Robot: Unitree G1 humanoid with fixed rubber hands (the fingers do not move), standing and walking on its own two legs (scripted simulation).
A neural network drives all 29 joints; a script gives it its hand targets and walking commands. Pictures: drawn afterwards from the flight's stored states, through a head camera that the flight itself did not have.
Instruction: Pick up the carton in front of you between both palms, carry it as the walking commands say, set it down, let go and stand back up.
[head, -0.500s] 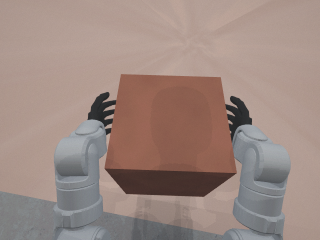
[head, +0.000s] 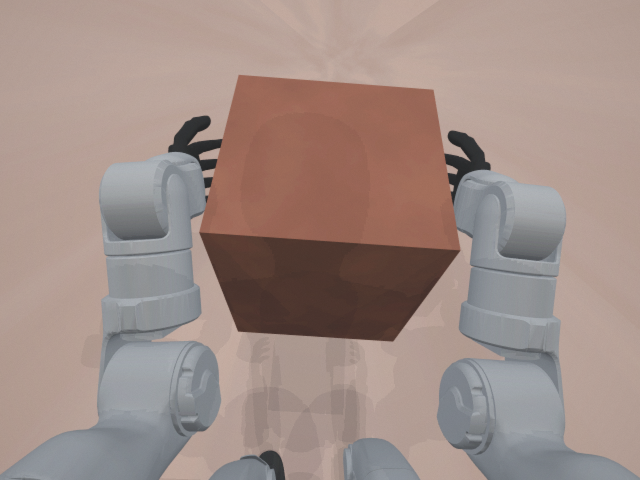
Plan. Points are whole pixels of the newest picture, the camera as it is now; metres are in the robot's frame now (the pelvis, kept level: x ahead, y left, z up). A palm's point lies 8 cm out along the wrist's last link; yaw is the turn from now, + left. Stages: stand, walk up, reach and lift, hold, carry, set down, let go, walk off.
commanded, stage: carry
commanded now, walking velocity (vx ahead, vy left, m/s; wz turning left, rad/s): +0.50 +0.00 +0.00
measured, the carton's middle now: (325, 223) +0.40 -0.02 +0.06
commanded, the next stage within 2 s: none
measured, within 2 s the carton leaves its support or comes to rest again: neither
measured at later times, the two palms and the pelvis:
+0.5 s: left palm out of the picture +0.70 +0.19 +0.22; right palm out of the picture +0.76 -0.11 +0.22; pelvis +0.35 -0.03 +0.06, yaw +3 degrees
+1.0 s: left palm out of the picture +1.01 +0.25 +0.27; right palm out of the picture +1.09 -0.03 +0.27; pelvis +0.67 +0.02 +0.10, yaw +17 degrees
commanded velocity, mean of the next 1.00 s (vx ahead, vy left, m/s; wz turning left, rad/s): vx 0.50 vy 0.00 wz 0.38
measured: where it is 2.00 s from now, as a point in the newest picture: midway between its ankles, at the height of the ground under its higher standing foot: (219, 105)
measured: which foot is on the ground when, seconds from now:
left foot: down 0.00-0.22, up 0.24-0.58, down 0.60-0.96, up 0.98-1.00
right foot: up 0.00-0.20, down 0.22-0.62, up 0.64-0.92, down 0.94-1.00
